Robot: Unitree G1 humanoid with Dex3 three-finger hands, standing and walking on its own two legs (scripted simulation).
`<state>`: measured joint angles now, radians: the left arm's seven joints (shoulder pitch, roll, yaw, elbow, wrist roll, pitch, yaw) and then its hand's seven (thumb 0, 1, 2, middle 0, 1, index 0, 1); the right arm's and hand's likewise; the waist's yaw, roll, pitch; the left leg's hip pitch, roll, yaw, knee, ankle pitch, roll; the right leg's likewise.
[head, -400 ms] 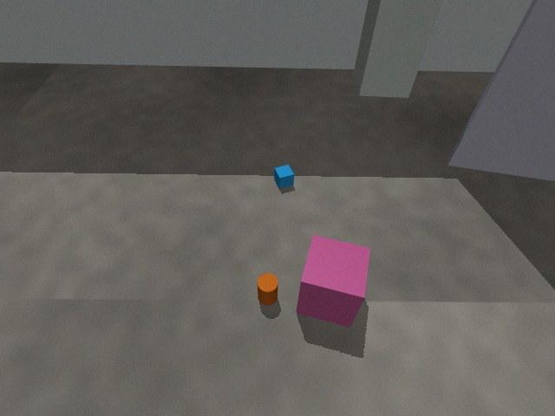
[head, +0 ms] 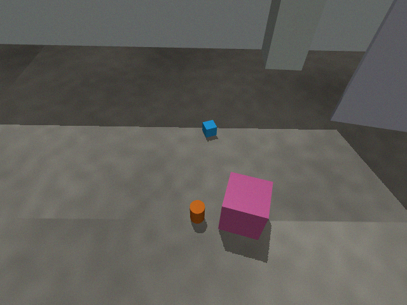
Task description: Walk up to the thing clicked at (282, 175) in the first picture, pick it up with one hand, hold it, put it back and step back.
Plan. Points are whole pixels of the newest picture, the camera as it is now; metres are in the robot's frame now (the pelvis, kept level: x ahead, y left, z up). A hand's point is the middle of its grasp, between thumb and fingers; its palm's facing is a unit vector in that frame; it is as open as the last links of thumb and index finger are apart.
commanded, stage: stand
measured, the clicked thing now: (209, 128) +1.30 -0.04 -0.74
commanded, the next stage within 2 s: walk up in 0.72 s
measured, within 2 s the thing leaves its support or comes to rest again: neither
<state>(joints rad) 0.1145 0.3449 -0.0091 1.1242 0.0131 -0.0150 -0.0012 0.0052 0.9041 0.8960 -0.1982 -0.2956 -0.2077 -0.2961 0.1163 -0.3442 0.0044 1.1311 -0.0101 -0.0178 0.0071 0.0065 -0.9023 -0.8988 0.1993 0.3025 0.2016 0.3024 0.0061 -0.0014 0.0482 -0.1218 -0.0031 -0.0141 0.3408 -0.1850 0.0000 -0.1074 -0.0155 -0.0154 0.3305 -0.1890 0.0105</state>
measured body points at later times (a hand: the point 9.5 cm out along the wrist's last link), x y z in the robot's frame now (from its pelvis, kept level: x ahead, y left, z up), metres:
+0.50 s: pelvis +0.01 +0.00 +0.00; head +0.01 +0.00 +0.45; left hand +0.08 +0.30 -0.13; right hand +0.09 -0.30 -0.13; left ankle +0.00 +0.12 -0.75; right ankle +0.00 -0.13 -0.75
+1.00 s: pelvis -0.02 -0.04 -0.02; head +0.05 -0.04 +0.43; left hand +0.05 +0.30 -0.12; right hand +0.12 -0.35 -0.14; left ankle -0.01 +0.11 -0.74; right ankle -0.02 -0.15 -0.75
